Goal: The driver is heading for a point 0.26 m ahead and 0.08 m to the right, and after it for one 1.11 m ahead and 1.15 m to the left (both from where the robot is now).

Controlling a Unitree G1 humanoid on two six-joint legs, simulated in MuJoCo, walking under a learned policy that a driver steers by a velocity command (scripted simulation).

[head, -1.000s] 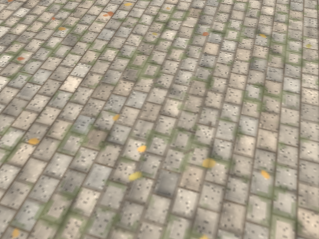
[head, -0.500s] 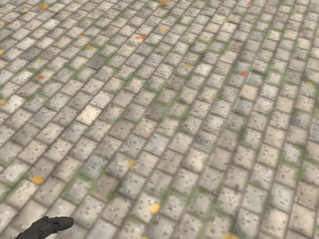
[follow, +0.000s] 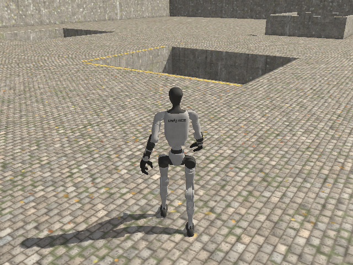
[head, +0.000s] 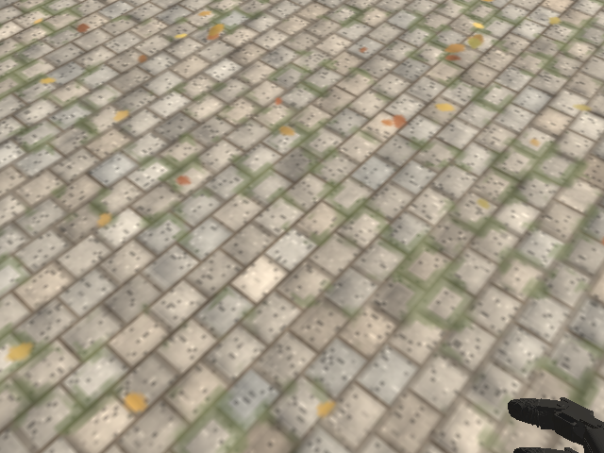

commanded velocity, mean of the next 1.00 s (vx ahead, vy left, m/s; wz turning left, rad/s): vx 0.20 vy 0.00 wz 0.40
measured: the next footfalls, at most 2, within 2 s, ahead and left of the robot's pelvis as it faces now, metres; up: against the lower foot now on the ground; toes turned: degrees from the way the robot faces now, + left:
left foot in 0.04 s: +0.19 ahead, +0.12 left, +0.00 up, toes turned +0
right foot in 0.48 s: +0.39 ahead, -0.08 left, +0.00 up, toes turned +11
